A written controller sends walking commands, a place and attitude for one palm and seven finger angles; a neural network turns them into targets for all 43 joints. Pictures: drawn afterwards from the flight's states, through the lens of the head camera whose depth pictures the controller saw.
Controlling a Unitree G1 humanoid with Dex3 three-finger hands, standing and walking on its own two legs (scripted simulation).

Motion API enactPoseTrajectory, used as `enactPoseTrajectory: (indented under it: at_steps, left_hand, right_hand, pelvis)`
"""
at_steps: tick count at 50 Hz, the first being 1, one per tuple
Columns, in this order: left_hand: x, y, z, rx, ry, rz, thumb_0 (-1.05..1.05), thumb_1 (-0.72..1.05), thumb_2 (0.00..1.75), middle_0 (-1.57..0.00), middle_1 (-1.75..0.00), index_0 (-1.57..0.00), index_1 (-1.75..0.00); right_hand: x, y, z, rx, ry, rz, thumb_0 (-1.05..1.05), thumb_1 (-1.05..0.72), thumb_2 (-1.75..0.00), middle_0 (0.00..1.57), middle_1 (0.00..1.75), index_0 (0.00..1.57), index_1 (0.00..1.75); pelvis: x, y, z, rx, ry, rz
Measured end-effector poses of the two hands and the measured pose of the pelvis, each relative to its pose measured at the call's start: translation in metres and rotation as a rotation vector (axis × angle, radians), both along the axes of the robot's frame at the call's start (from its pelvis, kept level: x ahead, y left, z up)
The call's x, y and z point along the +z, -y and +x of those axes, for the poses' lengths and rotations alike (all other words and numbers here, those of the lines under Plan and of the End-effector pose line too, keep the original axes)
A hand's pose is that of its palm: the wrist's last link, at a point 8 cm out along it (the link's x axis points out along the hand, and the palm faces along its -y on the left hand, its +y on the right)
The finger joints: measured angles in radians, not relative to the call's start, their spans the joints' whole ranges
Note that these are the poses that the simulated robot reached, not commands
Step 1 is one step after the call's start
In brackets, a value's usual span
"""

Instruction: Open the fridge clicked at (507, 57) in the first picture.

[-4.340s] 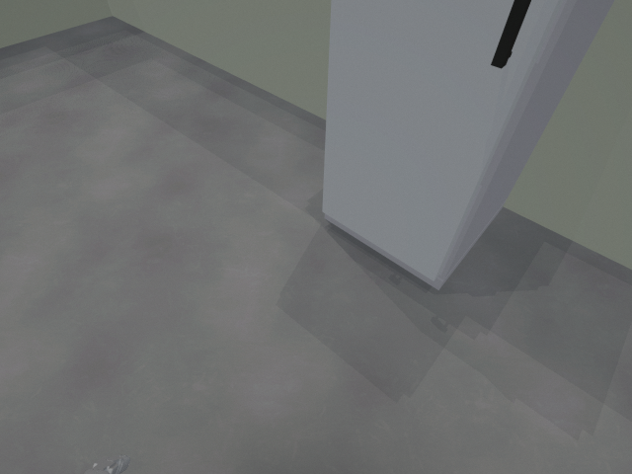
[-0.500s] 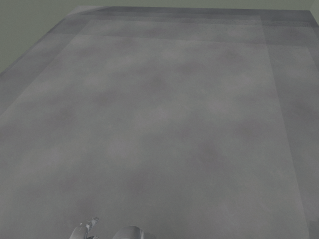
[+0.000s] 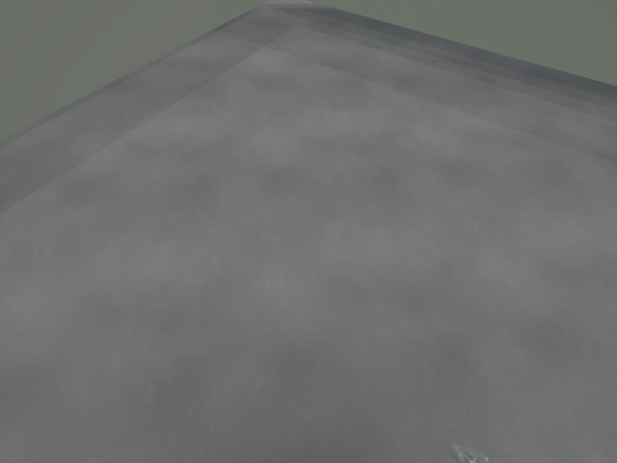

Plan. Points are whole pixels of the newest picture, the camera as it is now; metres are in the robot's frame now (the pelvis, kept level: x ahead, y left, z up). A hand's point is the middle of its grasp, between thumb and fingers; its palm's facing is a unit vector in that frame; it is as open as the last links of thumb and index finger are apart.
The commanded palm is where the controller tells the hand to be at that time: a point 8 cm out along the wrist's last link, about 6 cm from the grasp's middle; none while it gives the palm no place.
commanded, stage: turn to face it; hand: right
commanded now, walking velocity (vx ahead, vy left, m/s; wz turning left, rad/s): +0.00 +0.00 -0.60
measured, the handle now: out of the picture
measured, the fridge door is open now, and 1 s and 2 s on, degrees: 0 0 0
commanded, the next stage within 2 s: none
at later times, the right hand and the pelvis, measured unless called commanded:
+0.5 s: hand out of the picture +0.04 -0.22 -0.15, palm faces +0.30 +0.91 -0.28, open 7.4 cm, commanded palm none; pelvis +0.00 +0.01 +0.00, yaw -17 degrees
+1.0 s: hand out of the picture -0.13 -0.21 -0.18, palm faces +0.60 +0.76 -0.24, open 7.3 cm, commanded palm none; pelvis -0.03 -0.01 +0.00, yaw -36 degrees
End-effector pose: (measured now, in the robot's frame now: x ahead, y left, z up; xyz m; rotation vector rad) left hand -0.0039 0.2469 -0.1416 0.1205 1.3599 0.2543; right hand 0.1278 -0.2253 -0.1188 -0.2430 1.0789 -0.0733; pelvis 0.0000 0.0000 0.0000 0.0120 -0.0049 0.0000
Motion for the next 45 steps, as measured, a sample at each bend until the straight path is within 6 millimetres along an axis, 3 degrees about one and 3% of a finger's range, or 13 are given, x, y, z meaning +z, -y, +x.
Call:
enactPoseTrajectory:
  at_steps: [6, 12, 21, 27, 32, 38, 45]
  left_hand:
    - [-0.002, 0.035, 0.03, -0.087, 0.011, -0.018, 0.0, 0.91, 0.9, -0.2, -0.3, -0.2, -0.3]
    - [0.011, 0.047, 0.05, -0.158, 0.024, -0.005, 0.01, 0.92, 0.9, -0.21, -0.3, -0.2, -0.3]
    - [0.015, 0.018, 0.08, -0.271, 0.022, 0.014, 0.0, 0.91, 0.9, -0.21, -0.3, -0.2, -0.3]
    - [0.001, -0.015, 0.117, -0.354, 0.064, 0.009, 0.0, 0.91, 0.9, -0.21, -0.3, -0.2, -0.3]
    - [0.011, -0.017, 0.158, -0.445, 0.12, 0.011, 0.0, 0.91, 0.9, -0.2, -0.3, -0.2, -0.3]
    - [0.022, 0.009, 0.195, -0.568, 0.162, 0.01, 0.0, 0.91, 0.9, -0.2, -0.3, -0.19, -0.3]
    - [0.026, 0.08, 0.225, -0.754, 0.233, 0.018, 0.0, 0.91, 0.9, -0.2, -0.3, -0.19, -0.3]
  right_hand:
    - [-0.025, 0.009, -0.013, -0.103, -0.004, 0.09, 0.0, -0.91, -0.9, 0.21, 0.3, 0.21, 0.3]
    - [-0.027, 0.032, -0.056, -0.21, -0.115, 0.077, 0.0, -0.91, -0.9, 0.2, 0.3, 0.2, 0.3]
    - [-0.007, 0.047, -0.099, -0.343, -0.135, -0.002, 0.01, -0.91, -0.9, 0.2, 0.3, 0.2, 0.3]
    - [0.002, 0.031, -0.121, -0.416, -0.061, -0.063, 0.01, -0.91, -0.9, 0.2, 0.3, 0.2, 0.3]
    - [0.01, 0.011, -0.156, -0.488, -0.08, -0.058, 0.0, -0.91, -0.9, 0.2, 0.3, 0.2, 0.3]
    - [0.002, -0.004, -0.194, -0.566, -0.113, -0.011, 0.01, -0.91, -0.9, 0.2, 0.3, 0.2, 0.3]
    - [-0.03, 0.005, -0.257, -0.709, -0.17, 0.056, 0.0, -0.9, -0.9, 0.21, 0.3, 0.21, 0.3]
  pelvis:
    - [-0.01, 0.018, 0.011, -0.071, 0.013, 0.017]
    - [-0.001, 0.024, 0.01, -0.12, -0.017, 0.014]
    - [0.007, 0.008, 0.001, -0.231, -0.034, 0.018]
    - [-0.004, -0.019, -0.004, -0.318, -0.022, -0.006]
    - [0.004, -0.027, -0.006, -0.39, -0.004, -0.028]
    - [0.006, -0.025, -0.012, -0.482, -0.001, -0.04]
    - [-0.01, -0.001, -0.026, -0.586, -0.013, -0.014]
